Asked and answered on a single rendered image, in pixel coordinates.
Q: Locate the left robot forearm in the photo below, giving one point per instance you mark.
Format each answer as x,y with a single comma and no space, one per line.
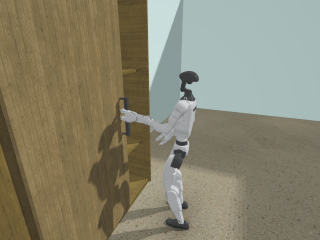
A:
156,125

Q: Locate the robot left hand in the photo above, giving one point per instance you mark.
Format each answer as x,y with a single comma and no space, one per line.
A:
129,116

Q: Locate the robot right hand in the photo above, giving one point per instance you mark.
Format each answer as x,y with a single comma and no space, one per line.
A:
168,136

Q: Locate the robot head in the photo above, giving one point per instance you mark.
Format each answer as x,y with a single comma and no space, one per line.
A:
188,77

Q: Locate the right robot thigh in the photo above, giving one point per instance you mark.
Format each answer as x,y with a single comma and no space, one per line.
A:
178,173

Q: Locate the left robot upper arm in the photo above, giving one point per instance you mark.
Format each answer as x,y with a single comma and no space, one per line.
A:
179,110

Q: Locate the handle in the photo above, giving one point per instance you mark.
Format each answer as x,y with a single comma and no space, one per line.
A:
127,124

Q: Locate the wardrobe door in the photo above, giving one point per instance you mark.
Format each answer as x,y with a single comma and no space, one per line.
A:
16,217
61,81

